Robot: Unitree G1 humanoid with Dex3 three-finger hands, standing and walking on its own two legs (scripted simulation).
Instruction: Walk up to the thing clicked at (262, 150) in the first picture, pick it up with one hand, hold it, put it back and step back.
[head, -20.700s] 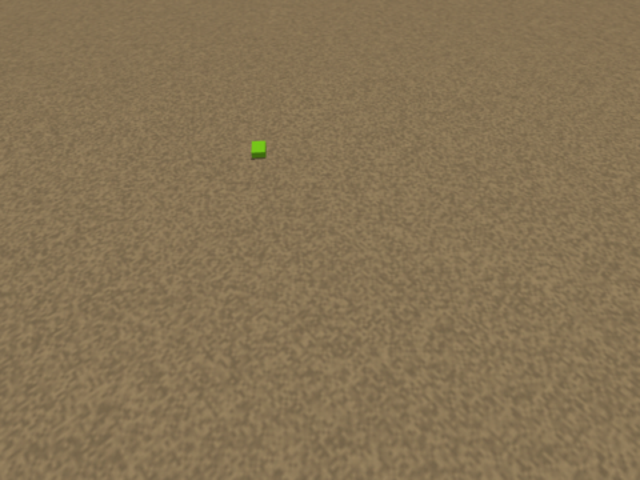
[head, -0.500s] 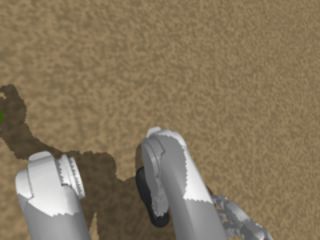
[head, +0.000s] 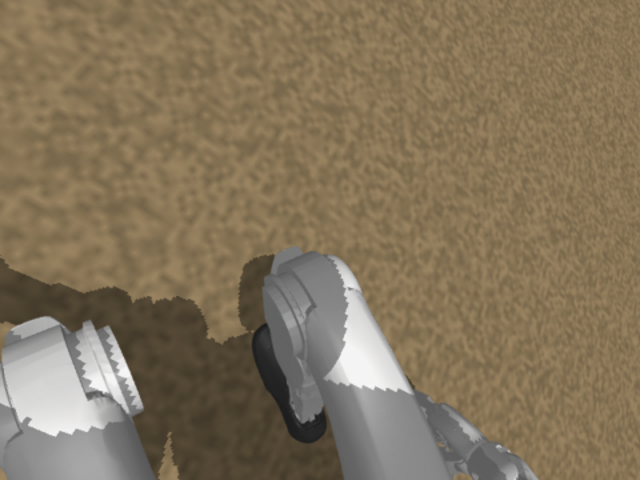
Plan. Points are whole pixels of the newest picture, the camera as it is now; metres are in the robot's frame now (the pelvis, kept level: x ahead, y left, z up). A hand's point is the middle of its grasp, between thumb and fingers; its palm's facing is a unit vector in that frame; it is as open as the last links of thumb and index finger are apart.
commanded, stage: rest palm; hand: left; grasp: from above
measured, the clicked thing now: out of the picture +0.43 +0.36 -0.29
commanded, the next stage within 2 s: close in 0.86 s
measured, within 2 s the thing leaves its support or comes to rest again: neither
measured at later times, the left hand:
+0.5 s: hand out of the picture +0.42 +0.35 -0.25, palm faces -0.44 -0.14 -0.89, open 13.9 cm
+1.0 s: hand out of the picture +0.41 +0.35 -0.26, palm faces -0.45 -0.15 -0.88, open 13.8 cm
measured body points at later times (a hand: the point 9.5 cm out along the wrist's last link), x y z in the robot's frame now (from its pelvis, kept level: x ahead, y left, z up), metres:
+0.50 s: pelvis +0.00 +0.00 +0.00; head +0.27 +0.15 +0.33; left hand +0.44 +0.35 -0.20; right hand +0.09 -0.25 -0.06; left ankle +0.06 +0.14 -0.27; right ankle +0.10 -0.12 -0.27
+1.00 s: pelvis +0.00 +0.01 +0.00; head +0.27 +0.15 +0.32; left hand +0.43 +0.35 -0.21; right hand +0.08 -0.24 -0.06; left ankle +0.06 +0.14 -0.27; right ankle +0.10 -0.12 -0.27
